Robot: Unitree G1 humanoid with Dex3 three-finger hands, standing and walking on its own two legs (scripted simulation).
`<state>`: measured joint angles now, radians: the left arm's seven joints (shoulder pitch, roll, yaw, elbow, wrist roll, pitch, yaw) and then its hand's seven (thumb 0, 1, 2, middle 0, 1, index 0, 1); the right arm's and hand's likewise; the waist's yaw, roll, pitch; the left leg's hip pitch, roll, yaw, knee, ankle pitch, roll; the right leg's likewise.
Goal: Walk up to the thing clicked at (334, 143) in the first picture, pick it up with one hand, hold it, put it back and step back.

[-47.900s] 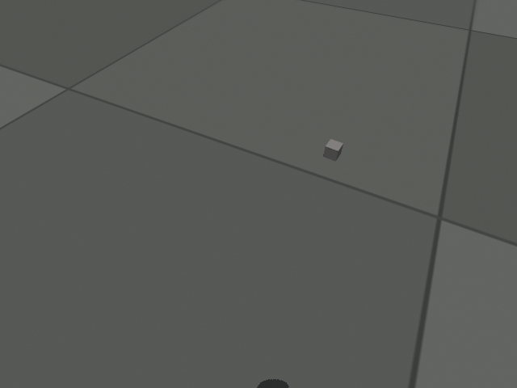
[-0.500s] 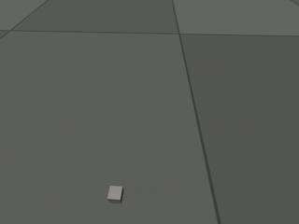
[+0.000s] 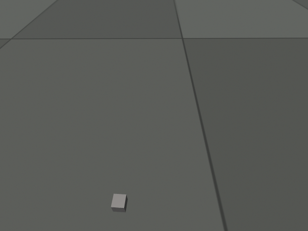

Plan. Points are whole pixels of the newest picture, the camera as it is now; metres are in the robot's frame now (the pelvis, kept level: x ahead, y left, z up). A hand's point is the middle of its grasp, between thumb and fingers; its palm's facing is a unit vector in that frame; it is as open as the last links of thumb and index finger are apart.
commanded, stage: stand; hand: left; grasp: from above
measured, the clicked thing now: (119, 203) +0.46 +0.23 -0.74
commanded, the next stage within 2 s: step back in 1.48 s
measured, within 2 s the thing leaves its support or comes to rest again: neither
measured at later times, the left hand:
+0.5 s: hand out of the picture +0.07 +0.22 -0.16, palm faces +0.01 -0.95 -0.30, open 7.3 cm
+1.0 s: hand out of the picture +0.08 +0.24 -0.16, palm faces -0.01 -0.94 -0.33, open 7.3 cm
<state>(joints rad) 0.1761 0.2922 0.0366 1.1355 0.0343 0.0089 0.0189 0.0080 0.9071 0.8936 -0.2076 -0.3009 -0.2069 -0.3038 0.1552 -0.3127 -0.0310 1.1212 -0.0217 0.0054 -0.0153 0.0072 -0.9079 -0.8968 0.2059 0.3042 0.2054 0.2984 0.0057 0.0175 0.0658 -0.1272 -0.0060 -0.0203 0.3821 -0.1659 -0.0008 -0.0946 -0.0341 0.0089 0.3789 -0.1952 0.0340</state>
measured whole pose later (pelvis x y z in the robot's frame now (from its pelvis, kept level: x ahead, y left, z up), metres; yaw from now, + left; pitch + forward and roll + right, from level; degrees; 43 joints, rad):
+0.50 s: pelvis +0.02 +0.00 +0.00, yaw -1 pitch -4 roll +0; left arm 0.14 0.27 0.03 1.15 0.02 0.01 0.01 0.01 0.91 0.89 -0.21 -0.30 -0.21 -0.30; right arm 0.14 -0.29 0.00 1.15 -0.01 0.00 -0.02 0.01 -0.91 -0.90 0.21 0.30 0.21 0.30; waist 0.00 0.01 0.07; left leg -0.10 0.00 -0.01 0.35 -0.17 -0.01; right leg -0.08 -0.03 0.02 0.35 -0.20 0.03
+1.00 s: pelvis +0.02 +0.00 +0.00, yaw -1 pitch -4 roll +0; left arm 0.13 0.31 0.03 1.13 0.02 0.00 0.00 0.01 0.91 0.89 -0.21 -0.30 -0.21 -0.30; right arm 0.12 -0.33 -0.01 1.14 -0.01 -0.01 -0.01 0.01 -0.91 -0.90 0.21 0.30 0.21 0.30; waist 0.00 0.00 0.06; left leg -0.11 0.00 -0.01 0.34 -0.17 -0.01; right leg -0.08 -0.03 0.02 0.34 -0.19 0.03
